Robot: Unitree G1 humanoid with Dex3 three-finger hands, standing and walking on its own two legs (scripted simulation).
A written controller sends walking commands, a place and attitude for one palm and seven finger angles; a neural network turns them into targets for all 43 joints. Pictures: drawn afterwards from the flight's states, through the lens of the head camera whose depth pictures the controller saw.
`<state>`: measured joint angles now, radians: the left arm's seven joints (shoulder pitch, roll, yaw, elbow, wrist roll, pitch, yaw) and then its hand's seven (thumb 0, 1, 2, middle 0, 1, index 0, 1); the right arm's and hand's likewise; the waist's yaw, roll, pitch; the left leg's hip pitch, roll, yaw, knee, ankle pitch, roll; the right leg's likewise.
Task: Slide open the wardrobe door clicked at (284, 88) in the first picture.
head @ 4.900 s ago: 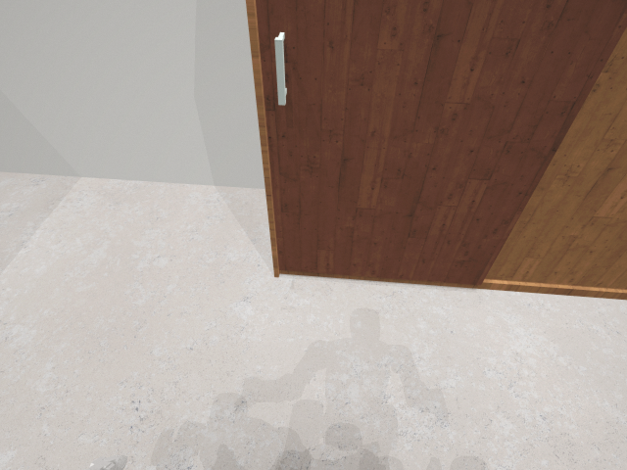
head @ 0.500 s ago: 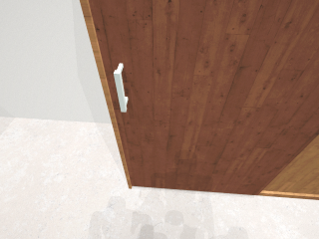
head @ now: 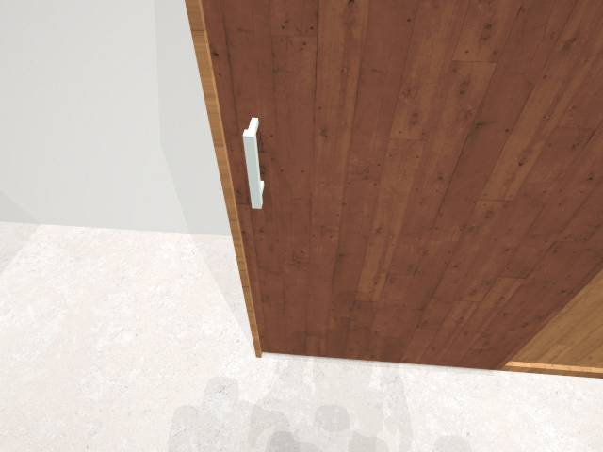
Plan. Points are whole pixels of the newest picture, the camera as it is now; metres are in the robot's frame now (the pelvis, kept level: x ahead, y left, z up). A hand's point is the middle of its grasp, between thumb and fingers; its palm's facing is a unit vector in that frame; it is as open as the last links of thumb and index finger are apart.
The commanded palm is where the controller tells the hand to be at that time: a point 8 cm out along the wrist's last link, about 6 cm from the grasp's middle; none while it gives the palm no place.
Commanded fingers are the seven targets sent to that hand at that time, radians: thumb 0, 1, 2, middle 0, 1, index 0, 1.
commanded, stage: look again from close up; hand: left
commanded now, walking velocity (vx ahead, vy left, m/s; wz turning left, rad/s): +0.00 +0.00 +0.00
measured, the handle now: (255, 165) +0.54 +0.12 +0.10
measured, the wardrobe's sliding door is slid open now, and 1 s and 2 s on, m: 0.00 0.00 0.00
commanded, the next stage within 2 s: shuffle to correct the standing spot in 0.42 s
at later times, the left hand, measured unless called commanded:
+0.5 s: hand out of the picture +0.00 +0.16 -0.17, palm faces +0.02 -0.98 -0.18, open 7.3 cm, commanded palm none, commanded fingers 0.00 0.90 0.90 -0.20 -0.30 -0.20 -0.30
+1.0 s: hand out of the picture +0.06 +0.16 -0.19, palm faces +0.05 -0.98 -0.18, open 7.4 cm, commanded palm none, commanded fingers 0.00 0.90 0.90 -0.20 -0.30 -0.20 -0.30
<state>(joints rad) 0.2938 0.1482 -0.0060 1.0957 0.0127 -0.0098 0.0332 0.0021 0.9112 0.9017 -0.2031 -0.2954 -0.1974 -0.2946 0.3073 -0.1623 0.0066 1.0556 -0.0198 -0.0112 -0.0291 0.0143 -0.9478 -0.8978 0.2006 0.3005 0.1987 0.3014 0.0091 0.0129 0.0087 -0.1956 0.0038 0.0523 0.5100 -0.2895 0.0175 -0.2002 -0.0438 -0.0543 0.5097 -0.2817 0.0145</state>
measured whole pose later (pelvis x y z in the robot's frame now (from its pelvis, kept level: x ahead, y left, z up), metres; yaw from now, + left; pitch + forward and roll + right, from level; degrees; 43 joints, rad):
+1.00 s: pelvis +0.08 -0.01 -0.01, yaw -1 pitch +0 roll +1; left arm 0.31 0.15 0.03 1.11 0.01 0.00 0.03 0.00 0.91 0.90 -0.20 -0.30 -0.20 -0.29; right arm 0.32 -0.11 0.01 1.10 -0.01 -0.03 -0.05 0.00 -0.91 -0.90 0.20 0.30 0.20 0.30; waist 0.01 -0.03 0.07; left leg -0.13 0.00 0.07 0.58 -0.40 0.01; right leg -0.19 -0.05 -0.08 0.60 -0.37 0.00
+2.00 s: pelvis +0.06 -0.01 +0.00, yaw +0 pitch -1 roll +0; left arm 0.33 0.11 -0.01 1.09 0.00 -0.01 0.03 0.00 0.91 0.90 -0.20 -0.30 -0.20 -0.29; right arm 0.32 -0.13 0.01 1.13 -0.02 0.01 -0.02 0.00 -0.91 -0.90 0.20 0.30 0.20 0.30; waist 0.00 -0.02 0.04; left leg -0.27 0.03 0.06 0.44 -0.15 -0.01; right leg -0.10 0.02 -0.07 0.45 -0.33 -0.04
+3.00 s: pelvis +0.08 -0.01 -0.01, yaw -2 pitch -1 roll -1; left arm 0.38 0.11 -0.02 1.08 0.02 -0.05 0.06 0.00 0.91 0.90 -0.20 -0.30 -0.20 -0.29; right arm 0.24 -0.17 -0.01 1.03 -0.01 -0.01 -0.03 0.01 -0.93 -0.90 0.20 0.30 0.20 0.30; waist -0.01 0.03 0.04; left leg -0.28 0.02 0.04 0.59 -0.29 0.02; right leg -0.10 0.06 -0.04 0.50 -0.37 -0.04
